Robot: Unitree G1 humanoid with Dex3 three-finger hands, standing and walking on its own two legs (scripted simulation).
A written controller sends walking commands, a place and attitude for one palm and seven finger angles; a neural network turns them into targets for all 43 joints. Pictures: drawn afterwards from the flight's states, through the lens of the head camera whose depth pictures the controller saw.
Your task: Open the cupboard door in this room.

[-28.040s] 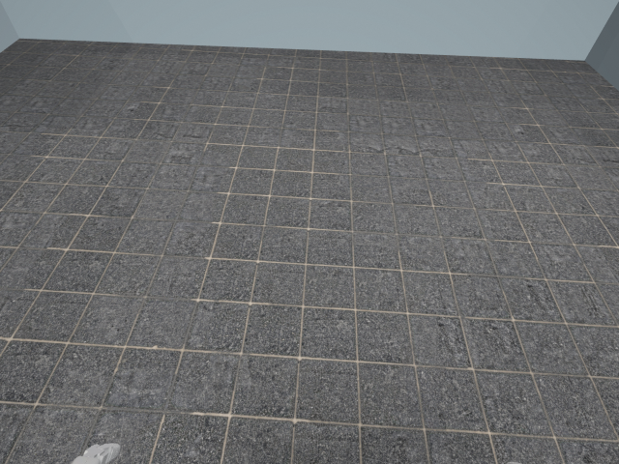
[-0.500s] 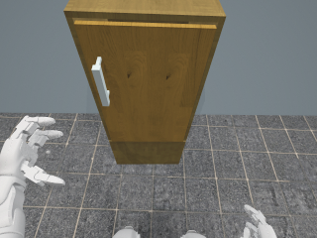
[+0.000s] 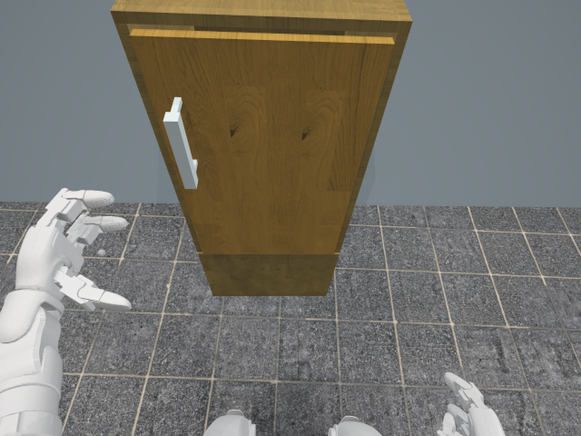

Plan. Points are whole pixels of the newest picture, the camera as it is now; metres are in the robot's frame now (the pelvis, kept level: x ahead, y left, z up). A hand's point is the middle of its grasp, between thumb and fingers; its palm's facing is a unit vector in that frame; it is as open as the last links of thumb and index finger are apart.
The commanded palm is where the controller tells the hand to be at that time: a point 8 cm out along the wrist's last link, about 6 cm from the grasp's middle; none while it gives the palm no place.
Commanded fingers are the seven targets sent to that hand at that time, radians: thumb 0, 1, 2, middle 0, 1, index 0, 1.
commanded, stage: move the hooked fingers beside the handle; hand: left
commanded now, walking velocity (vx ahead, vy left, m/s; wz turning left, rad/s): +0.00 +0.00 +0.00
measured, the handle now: (184, 145) +0.54 +0.21 +0.05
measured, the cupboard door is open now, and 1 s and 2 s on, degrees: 0 0 0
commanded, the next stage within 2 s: none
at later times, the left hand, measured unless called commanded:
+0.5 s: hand (114, 216) +0.39 +0.27 +0.05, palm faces +0.07 -1.00 -0.01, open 14.0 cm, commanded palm +0.37 +0.32 +0.05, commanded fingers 0.00 -0.50 0.30 -0.30 -1.20 -0.30 -1.20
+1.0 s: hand (136, 183) +0.45 +0.26 +0.05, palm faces +0.06 -1.00 -0.02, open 14.0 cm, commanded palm +0.43 +0.31 +0.05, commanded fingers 0.00 -0.50 0.30 -0.30 -1.20 -0.30 -1.20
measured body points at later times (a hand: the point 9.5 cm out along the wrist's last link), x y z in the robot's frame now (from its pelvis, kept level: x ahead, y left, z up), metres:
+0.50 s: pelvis +0.00 +0.00 -0.01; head +0.09 +0.02 +0.43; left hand +0.38 +0.33 +0.06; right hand +0.09 -0.27 -0.11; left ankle +0.01 +0.11 -0.69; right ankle +0.02 -0.11 -0.69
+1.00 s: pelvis +0.00 +0.01 -0.01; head +0.11 +0.04 +0.42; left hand +0.45 +0.32 +0.05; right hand +0.04 -0.26 -0.12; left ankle +0.01 +0.11 -0.69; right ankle +0.02 -0.11 -0.69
